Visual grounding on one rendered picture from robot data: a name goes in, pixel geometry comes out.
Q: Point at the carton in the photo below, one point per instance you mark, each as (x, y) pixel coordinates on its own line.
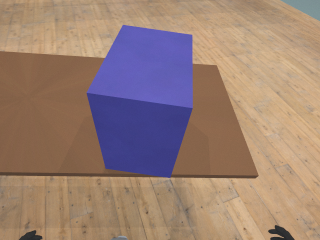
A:
(141, 100)

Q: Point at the robot left hand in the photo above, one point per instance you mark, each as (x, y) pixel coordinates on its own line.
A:
(31, 236)

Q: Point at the robot right hand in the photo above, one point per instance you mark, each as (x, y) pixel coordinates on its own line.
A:
(281, 232)

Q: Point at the table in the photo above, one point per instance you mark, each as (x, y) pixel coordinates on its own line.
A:
(47, 127)

